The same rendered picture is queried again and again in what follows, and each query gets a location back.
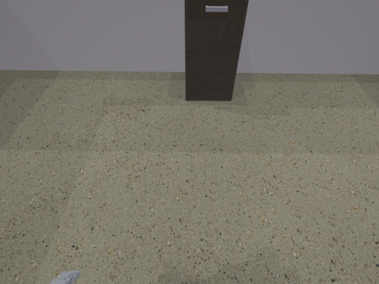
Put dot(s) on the cabinet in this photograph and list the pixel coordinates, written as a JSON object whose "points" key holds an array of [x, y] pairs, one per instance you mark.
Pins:
{"points": [[212, 51]]}

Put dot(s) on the drawer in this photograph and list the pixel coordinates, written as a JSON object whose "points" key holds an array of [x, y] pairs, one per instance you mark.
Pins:
{"points": [[196, 10]]}

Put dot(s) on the handle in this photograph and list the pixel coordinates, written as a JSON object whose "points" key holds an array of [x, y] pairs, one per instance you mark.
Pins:
{"points": [[216, 9]]}

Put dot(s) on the left robot hand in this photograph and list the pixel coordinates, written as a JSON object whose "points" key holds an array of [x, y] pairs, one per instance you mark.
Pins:
{"points": [[66, 277]]}

